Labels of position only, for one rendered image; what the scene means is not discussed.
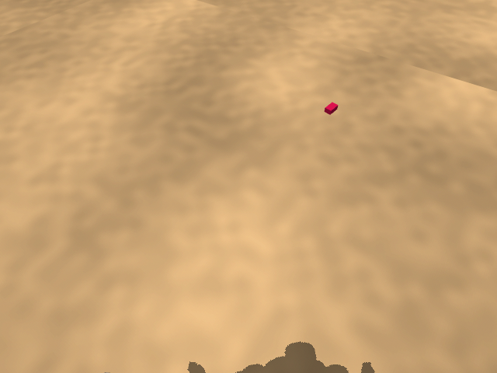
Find small box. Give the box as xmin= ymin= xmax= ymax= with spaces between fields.
xmin=325 ymin=103 xmax=338 ymax=115

